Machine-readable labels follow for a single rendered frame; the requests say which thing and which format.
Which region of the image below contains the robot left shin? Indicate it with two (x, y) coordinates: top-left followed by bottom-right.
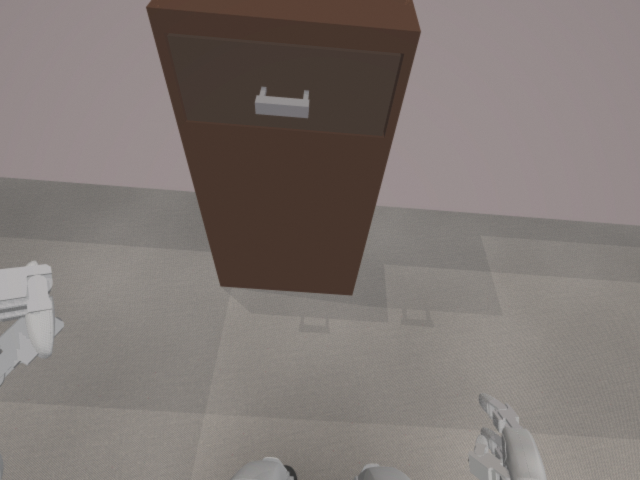
(263, 457), (287, 471)

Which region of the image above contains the left robot thigh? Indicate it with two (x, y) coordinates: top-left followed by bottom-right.
(230, 460), (294, 480)

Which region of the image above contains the handle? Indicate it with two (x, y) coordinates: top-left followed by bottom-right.
(255, 87), (309, 118)

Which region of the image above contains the left robot hand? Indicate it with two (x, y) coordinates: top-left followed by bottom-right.
(0, 260), (64, 386)

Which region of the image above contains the cabinet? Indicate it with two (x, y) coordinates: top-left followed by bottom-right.
(146, 0), (421, 295)

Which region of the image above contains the right robot hand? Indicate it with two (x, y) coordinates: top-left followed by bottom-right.
(468, 393), (547, 480)

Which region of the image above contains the drawer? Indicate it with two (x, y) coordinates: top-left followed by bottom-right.
(167, 33), (401, 136)

